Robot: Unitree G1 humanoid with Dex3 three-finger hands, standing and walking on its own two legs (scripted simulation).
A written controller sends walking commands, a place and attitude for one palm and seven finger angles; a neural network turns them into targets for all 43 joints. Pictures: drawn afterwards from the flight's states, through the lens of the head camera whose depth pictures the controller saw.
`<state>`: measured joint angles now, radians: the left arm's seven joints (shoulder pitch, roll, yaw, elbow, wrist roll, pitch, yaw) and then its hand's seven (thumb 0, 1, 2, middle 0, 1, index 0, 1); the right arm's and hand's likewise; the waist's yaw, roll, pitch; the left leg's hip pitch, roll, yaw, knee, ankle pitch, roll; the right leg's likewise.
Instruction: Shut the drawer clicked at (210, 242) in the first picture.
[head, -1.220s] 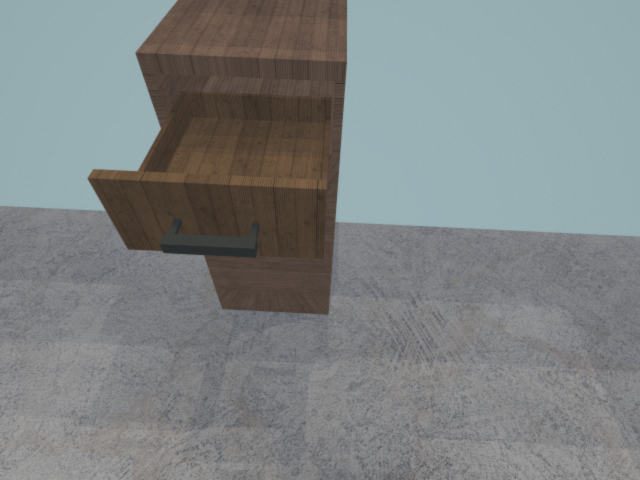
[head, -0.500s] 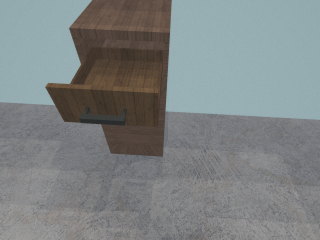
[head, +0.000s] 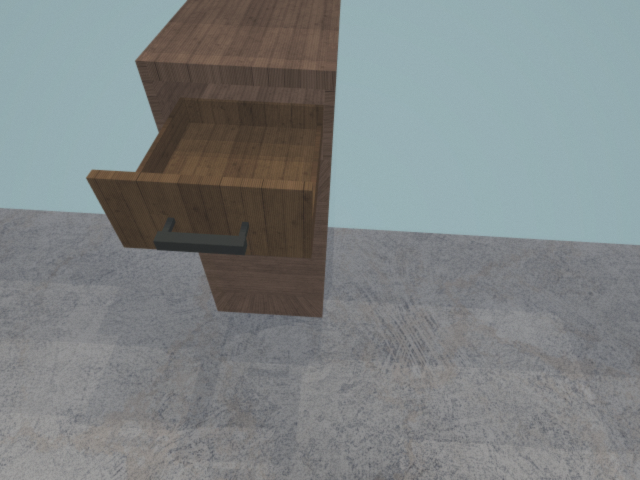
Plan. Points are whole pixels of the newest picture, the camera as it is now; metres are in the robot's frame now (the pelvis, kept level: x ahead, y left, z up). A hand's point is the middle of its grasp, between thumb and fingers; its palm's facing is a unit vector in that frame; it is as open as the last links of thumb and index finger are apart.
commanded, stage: look at it before walking up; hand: left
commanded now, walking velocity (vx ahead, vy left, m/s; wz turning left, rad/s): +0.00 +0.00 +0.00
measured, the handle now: (204, 234) +0.46 +0.22 +0.02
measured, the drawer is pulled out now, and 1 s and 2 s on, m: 0.30 0.30 0.30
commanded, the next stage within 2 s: take the last steps up to it in 0.22 s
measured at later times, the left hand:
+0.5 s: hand out of the picture +0.03 +0.20 -0.18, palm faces +0.01 -0.97 -0.24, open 7.4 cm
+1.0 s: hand out of the picture +0.07 +0.19 -0.20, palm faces +0.05 -0.98 -0.18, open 7.4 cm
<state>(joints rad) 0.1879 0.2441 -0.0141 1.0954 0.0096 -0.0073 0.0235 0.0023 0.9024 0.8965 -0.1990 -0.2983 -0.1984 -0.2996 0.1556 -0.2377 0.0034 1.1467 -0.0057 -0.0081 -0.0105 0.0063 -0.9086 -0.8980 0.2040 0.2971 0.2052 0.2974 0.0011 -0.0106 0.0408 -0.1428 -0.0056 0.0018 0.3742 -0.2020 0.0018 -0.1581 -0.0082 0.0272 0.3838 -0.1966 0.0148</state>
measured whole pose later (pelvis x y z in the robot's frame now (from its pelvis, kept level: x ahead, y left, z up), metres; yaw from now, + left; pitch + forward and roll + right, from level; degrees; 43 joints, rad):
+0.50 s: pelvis +0.01 +0.00 +0.00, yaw +0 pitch -1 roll +0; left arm 0.24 0.22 0.00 1.11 0.01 0.00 0.02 0.00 0.90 0.90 -0.20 -0.30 -0.20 -0.30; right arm 0.21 -0.22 0.00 1.15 -0.02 0.00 -0.01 0.01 -0.91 -0.90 0.20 0.30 0.20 0.30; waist 0.01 -0.01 0.01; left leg -0.15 -0.01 0.00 0.40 -0.23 0.01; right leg -0.16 -0.01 0.03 0.41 -0.23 0.02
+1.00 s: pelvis +0.10 +0.02 -0.02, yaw +0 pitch -1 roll -1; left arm 0.34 0.15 0.03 1.14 0.01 0.02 0.05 0.00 0.90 0.90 -0.20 -0.30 -0.20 -0.30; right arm 0.32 -0.13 0.00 1.12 -0.02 -0.06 -0.06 0.00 -0.91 -0.90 0.20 0.30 0.20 0.30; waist -0.01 -0.02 0.04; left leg -0.06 -0.01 0.07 0.53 -0.44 0.04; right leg -0.32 -0.02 -0.01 0.94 -0.55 0.01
